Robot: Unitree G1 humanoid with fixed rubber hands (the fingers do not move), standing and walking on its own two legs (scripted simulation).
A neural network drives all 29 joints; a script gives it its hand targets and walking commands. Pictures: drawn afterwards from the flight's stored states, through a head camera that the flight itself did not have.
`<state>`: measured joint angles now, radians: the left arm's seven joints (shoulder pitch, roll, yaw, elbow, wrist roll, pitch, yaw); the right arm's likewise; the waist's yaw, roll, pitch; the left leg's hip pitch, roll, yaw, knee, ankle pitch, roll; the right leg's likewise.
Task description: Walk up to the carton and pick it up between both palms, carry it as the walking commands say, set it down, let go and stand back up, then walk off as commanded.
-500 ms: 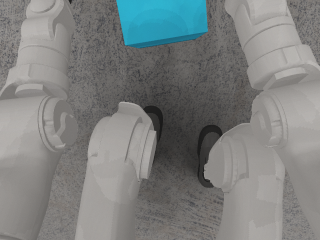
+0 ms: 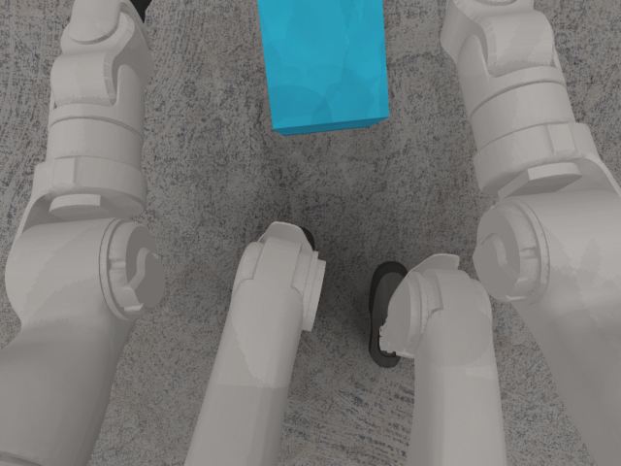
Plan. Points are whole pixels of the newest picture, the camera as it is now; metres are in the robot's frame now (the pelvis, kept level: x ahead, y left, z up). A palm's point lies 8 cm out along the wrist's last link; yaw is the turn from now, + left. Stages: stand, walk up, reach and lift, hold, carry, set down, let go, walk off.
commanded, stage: set down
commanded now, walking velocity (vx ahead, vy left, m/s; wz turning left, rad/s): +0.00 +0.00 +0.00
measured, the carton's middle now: (320, 39) +0.56 +0.12 -0.36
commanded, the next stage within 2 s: let go in 0.96 s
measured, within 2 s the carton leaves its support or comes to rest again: neither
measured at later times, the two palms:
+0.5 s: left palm out of the picture +0.50 +0.31 +0.02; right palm out of the picture +0.59 -0.01 +0.02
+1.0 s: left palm out of the picture +0.50 +0.30 +0.11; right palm out of the picture +0.58 -0.02 +0.12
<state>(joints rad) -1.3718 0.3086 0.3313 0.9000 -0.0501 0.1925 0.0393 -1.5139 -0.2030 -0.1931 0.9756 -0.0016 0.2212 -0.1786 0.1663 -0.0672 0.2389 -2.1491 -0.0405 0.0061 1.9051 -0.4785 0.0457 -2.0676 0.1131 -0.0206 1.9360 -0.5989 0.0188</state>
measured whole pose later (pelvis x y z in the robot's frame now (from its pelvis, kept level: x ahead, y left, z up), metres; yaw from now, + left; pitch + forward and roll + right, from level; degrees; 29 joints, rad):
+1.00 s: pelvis +0.05 +0.01 +0.23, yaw +1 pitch +42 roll -3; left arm -1.11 0.17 0.50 0.84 0.18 0.13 -0.07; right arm -1.20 -0.06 -0.36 0.87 -0.22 0.19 -0.12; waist 0.14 -0.07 0.05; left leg -1.43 -0.05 -0.02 0.94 -0.23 0.05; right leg -1.36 0.10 0.08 0.95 -0.31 0.03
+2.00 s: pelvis +0.13 -0.03 +0.33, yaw +5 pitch -1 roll +1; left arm 0.22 0.22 0.05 0.44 0.01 0.08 -0.09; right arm 0.21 -0.19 -0.03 0.46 -0.01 0.07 0.03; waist 0.00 -0.02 0.07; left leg -0.20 -0.04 -0.07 0.44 -0.23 0.00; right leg -0.13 0.07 0.05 0.45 -0.31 -0.06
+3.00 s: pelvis +0.15 +0.01 +0.32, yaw +3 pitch +0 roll +0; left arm 0.18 0.36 0.02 0.76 0.03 0.00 0.03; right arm 0.14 -0.33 -0.03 0.85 -0.03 -0.01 -0.03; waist 0.00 -0.04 0.00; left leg -0.18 -0.07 -0.01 0.46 -0.28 0.05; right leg -0.11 0.04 0.09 0.45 -0.34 -0.01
